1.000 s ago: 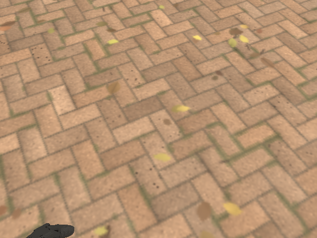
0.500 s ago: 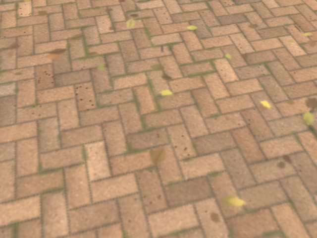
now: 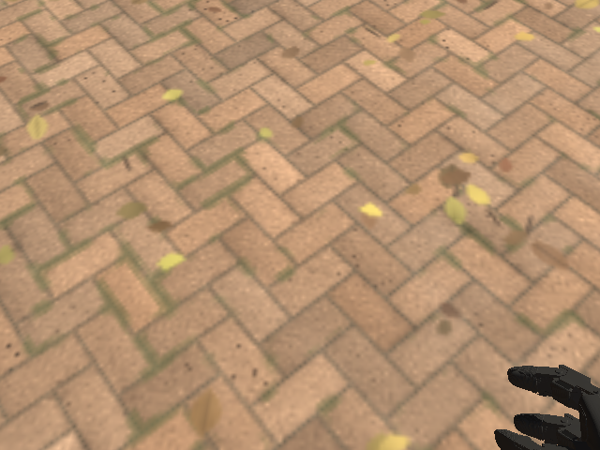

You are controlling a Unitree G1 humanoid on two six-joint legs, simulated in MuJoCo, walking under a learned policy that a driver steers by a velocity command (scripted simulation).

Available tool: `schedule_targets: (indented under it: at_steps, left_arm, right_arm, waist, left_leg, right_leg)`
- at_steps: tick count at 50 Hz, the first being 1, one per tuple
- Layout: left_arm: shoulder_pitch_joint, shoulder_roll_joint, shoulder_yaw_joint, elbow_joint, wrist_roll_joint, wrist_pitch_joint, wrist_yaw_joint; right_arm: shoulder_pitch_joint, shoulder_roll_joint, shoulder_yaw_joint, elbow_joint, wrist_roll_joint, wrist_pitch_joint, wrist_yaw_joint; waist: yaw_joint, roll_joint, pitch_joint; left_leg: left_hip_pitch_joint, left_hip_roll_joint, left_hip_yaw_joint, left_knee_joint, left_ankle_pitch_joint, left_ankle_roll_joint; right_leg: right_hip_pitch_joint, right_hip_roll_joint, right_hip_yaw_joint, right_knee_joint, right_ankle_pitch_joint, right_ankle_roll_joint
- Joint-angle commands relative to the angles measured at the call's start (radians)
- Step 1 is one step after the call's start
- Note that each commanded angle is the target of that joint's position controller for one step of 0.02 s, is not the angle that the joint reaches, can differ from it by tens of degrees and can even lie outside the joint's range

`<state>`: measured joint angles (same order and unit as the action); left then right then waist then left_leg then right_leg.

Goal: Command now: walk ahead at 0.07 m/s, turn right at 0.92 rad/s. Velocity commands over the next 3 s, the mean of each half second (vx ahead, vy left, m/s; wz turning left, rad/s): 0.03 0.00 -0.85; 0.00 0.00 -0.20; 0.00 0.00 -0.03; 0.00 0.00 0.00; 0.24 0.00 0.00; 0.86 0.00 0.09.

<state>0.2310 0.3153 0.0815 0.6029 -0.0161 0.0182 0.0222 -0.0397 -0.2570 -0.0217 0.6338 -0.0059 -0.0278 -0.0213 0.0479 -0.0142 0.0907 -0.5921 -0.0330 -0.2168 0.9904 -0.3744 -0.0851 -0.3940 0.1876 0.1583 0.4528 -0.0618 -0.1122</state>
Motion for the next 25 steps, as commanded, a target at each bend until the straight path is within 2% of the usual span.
schedule_targets:
  at_steps: [1,4,6,8,9,10,11,12,13,14,15,16,17,20,23,25]
  left_arm:
    - [-0.028,0.174,0.059,-0.094,-0.009,0.021,0.032]
    - [-0.043,0.158,0.059,-0.109,-0.005,0.036,0.032]
    - [-0.05,0.149,0.059,-0.117,-0.002,0.039,0.025]
    - [-0.074,0.142,0.058,-0.129,-0.006,0.039,0.02]
    - [-0.089,0.13,0.053,-0.137,-0.012,0.04,0.017]
    - [-0.019,0.075,0.036,-0.129,-0.008,0.042,0.012]
    - [0.012,0.067,0.032,-0.149,-0.009,0.038,0.008]
    - [0.011,0.166,0.056,-0.153,0.001,0.021,-0.005]
    - [0.011,0.215,0.07,-0.124,-0.008,0.022,-0.01]
    - [0.021,0.209,0.071,-0.098,-0.01,0.031,-0.007]
    - [0.037,0.185,0.064,-0.087,-0.003,0.04,-0.004]
    - [0.041,0.16,0.054,-0.09,-0.005,0.044,-0.007]
    - [0.013,0.137,0.042,-0.101,-0.006,0.042,-0.007]
    - [-0.063,0.093,0.018,-0.132,-0.006,0.03,0.0]
    - [-0.067,0.071,0.003,-0.126,0.006,0.023,-0.001]
    - [-0.058,0.066,-0.003,-0.114,0.007,0.021,-0.004]
  right_arm:
    - [0.09,-0.091,-0.038,-0.01,0.013,0.006,-0.01]
    - [0.046,-0.096,-0.047,-0.015,0.014,0.002,-0.008]
    - [0.04,-0.109,-0.057,-0.014,0.015,-0.011,-0.001]
    - [0.083,-0.135,-0.073,0.004,0.017,-0.026,0.008]
    - [0.124,-0.146,-0.083,0.021,0.015,-0.031,0.01]
    - [0.126,-0.187,-0.093,0.017,0.004,-0.026,0.006]
    - [0.1,-0.248,-0.1,0.0,-0.026,-0.008,0.001]
    - [0.105,-0.213,-0.102,-0.008,-0.044,-0.008,-0.001]
    - [0.06,-0.158,-0.088,-0.03,-0.032,-0.005,-0.009]
    - [0.032,-0.13,-0.08,-0.039,-0.018,0.005,-0.019]
    - [0.027,-0.131,-0.076,-0.045,-0.007,0.013,-0.029]
    - [0.034,-0.133,-0.072,-0.043,-0.005,0.019,-0.037]
    - [0.065,-0.137,-0.071,-0.035,-0.011,0.024,-0.041]
    - [0.158,-0.161,-0.075,-0.005,-0.018,0.034,-0.035]
    - [0.157,-0.191,-0.085,0.002,-0.008,0.038,-0.018]
    - [0.147,-0.208,-0.09,0.008,0.001,0.041,-0.007]
  waist:
    - [-0.049,-0.044,-0.268]
    - [-0.025,-0.12,-0.228]
    - [-0.016,-0.159,-0.213]
    - [-0.035,-0.183,-0.21]
    - [-0.056,-0.163,-0.211]
    - [-0.02,-0.024,-0.257]
    - [0.024,0.229,-0.232]
    - [0.016,0.278,-0.217]
    - [0.011,0.207,-0.183]
    - [0.009,0.151,-0.152]
    - [0.004,0.124,-0.138]
    - [-0.004,0.114,-0.119]
    - [-0.024,0.105,-0.113]
    - [-0.081,0.134,-0.144]
    - [-0.085,0.162,-0.181]
    - [-0.082,0.189,-0.189]
  left_leg:
    - [0.09,-0.053,0.059,-0.138,0.113,-0.024]
    - [0.128,-0.061,0.05,-0.252,0.143,-0.013]
    - [0.169,-0.064,0.041,-0.35,0.135,0.003]
    - [0.258,-0.049,0.04,-0.506,0.178,0.026]
    - [0.35,-0.013,0.049,-0.631,0.281,0.047]
    - [0.496,0.164,-0.078,-0.666,0.312,0.121]
    - [0.532,0.349,-0.299,-0.687,0.432,0.262]
    - [0.474,0.433,-0.406,-0.719,0.375,0.341]
    - [0.445,0.377,-0.286,-0.705,0.285,0.321]
    - [0.416,0.299,-0.168,-0.692,0.212,0.275]
    - [0.405,0.264,-0.102,-0.686,0.217,0.256]
    - [0.388,0.253,-0.047,-0.693,0.264,0.261]
    - [0.382,0.236,-0.008,-0.701,0.303,0.269]
    - [0.485,0.253,0.022,-0.696,0.381,0.317]
    - [0.499,0.274,0.056,-0.68,0.417,0.33]
    - [0.464,0.281,0.079,-0.677,0.431,0.33]
  right_leg:
    - [0.166,-0.221,0.297,-0.074,0.189,-0.093]
    - [0.141,-0.199,0.345,-0.079,-0.008,-0.057]
    - [0.153,-0.197,0.391,-0.057,-0.037,-0.046]
    - [0.153,-0.186,0.434,-0.011,-0.048,-0.025]
    - [0.118,-0.151,0.418,0.044,-0.127,0.0]
    - [0.022,-0.077,0.324,0.21,-0.458,0.041]
    - [-0.161,0.046,0.108,0.427,-0.612,0.093]
    - [-0.237,-0.051,0.076,0.629,-0.551,0.141]
    - [-0.244,-0.103,0.047,0.707,-0.466,0.162]
    - [-0.247,-0.123,0.023,0.755,-0.394,0.175]
    - [-0.261,-0.133,-0.006,0.828,-0.345,0.186]
    - [-0.272,-0.149,-0.042,0.864,-0.322,0.195]
    - [-0.266,-0.165,-0.081,0.845,-0.305,0.199]
    - [-0.273,-0.196,-0.105,0.718,-0.324,0.216]
    - [-0.17,-0.213,-0.117,0.551,-0.368,0.209]
    - [-0.069,-0.206,-0.146,0.433,-0.378,0.194]
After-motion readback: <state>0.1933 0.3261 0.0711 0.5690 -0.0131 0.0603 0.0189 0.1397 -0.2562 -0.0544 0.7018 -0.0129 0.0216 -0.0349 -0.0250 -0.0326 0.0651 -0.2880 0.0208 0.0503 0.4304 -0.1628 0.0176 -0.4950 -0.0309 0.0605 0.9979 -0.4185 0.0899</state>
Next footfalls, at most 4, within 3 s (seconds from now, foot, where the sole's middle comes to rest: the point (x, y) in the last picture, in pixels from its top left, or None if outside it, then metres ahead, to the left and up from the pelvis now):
0.20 left None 0.19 0.17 -0.77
0.62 right None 0.03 -0.04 -0.77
0.92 left None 0.15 0.17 -0.77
2.52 right None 0.07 -0.09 -0.77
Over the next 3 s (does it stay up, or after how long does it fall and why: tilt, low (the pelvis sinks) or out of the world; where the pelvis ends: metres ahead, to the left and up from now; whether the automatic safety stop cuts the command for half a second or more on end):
stays up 0.35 -0.12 -0.03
